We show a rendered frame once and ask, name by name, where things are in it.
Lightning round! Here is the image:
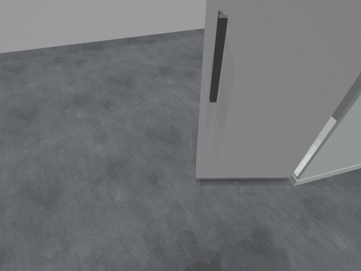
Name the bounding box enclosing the handle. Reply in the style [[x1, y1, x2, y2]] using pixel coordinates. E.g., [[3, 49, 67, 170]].
[[209, 10, 228, 102]]

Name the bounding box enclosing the fridge door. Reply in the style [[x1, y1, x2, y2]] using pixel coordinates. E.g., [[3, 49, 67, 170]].
[[196, 0, 361, 178]]

